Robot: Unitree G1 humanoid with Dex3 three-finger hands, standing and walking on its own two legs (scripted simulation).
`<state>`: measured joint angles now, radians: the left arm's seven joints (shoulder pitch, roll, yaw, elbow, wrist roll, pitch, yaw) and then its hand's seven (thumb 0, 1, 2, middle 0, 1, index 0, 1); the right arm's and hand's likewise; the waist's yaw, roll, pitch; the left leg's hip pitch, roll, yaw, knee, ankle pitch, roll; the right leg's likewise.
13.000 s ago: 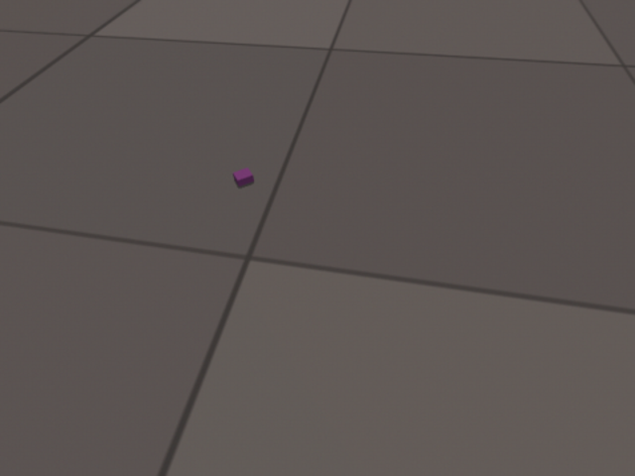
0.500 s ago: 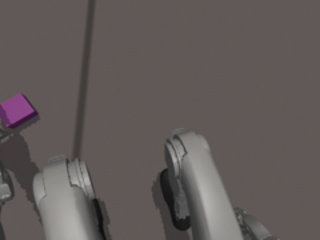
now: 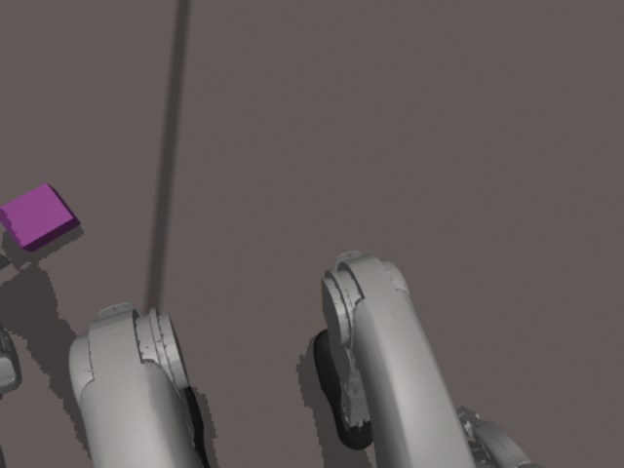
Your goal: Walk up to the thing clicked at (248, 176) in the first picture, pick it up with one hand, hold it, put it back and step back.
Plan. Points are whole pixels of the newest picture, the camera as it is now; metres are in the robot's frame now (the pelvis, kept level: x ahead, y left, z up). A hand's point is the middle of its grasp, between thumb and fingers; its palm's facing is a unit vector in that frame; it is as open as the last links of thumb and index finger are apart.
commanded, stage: rise first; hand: left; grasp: from above
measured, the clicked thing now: (39, 217) +0.48 +0.33 -0.29
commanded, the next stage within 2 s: approach in 0.42 s
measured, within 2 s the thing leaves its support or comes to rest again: neither
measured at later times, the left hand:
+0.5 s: hand out of the picture +0.43 +0.36 -0.17, palm faces -0.35 -0.24 -0.91, open 12.6 cm
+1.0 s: hand (22, 154) +0.52 +0.29 -0.14, palm faces -0.27 -0.21 -0.94, open 13.8 cm
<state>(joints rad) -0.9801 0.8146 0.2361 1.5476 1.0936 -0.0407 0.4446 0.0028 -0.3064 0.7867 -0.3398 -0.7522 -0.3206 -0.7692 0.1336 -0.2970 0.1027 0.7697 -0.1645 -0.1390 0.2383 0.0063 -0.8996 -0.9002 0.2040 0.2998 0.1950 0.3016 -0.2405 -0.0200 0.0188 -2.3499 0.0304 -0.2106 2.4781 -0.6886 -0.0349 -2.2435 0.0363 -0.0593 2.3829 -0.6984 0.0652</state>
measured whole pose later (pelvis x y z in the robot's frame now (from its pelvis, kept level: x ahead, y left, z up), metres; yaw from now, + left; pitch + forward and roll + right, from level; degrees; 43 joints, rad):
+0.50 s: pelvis +0.00 +0.00 +0.00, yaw +0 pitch +32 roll -9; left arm -0.97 0.80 0.23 1.53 1.09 -0.04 0.44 0.00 -0.26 0.75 -0.38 -0.71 -0.36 -0.73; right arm 0.13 -0.30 0.09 0.77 -0.16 -0.14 0.23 0.01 -0.90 -0.90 0.20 0.30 0.19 0.30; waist -0.24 -0.02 0.01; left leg -2.35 0.03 -0.21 2.47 -0.69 -0.04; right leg -2.24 0.03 -0.06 2.38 -0.70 0.06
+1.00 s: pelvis +0.00 +0.00 +0.00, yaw -1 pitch +33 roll -9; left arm -1.24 0.81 0.19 1.71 1.12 0.08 0.53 0.00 -0.46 0.92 -0.24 -0.83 -0.20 -0.86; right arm 0.16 -0.32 0.15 0.76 -0.18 -0.16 0.23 0.01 -0.90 -0.89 0.20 0.30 0.19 0.30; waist -0.35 0.00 0.01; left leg -2.37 0.04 -0.21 2.46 -0.68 -0.04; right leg -2.28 0.05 -0.06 2.36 -0.67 0.07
